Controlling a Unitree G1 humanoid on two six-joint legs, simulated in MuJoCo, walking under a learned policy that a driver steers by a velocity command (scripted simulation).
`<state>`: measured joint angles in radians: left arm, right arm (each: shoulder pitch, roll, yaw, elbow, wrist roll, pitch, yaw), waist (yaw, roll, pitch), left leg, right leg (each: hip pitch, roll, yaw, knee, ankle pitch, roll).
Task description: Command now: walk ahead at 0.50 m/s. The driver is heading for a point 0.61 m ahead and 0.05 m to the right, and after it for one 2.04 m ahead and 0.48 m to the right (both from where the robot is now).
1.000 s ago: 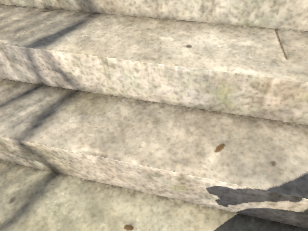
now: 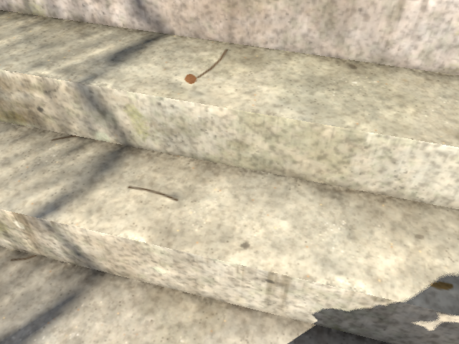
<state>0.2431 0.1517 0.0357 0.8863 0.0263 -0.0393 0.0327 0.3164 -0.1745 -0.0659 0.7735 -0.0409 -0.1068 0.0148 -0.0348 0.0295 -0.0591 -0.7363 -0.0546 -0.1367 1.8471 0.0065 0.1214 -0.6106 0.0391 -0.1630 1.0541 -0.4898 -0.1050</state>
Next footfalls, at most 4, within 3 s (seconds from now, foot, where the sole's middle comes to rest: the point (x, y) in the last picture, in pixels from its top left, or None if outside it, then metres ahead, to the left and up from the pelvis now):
0.38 left None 0.43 0.11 -0.51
0.90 right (278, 223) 0.65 -0.10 -0.33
1.44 left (187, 67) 1.01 0.11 -0.14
1.98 right None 1.22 -0.16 0.04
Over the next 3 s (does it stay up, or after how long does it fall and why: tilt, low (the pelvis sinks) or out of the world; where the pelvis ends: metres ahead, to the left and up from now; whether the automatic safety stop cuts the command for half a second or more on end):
stays up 1.63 -0.35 0.99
